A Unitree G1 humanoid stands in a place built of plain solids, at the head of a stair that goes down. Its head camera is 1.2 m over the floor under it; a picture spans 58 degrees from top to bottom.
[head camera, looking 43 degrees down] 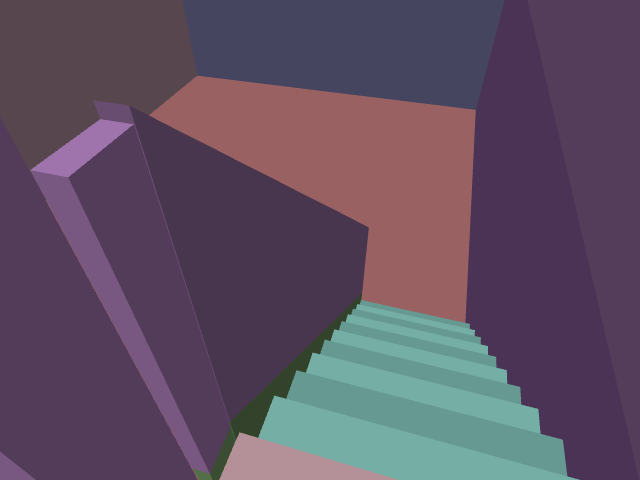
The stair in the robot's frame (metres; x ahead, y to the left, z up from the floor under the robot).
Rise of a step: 0.21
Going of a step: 0.23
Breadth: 1.03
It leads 16 degrees to the right of straight ahead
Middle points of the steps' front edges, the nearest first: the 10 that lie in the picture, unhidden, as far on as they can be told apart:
0.59 -0.33 -0.21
0.81 -0.40 -0.42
1.02 -0.46 -0.63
1.24 -0.52 -0.84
1.46 -0.58 -1.05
1.67 -0.65 -1.26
1.89 -0.71 -1.47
2.11 -0.77 -1.68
2.33 -0.83 -1.89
2.54 -0.89 -2.10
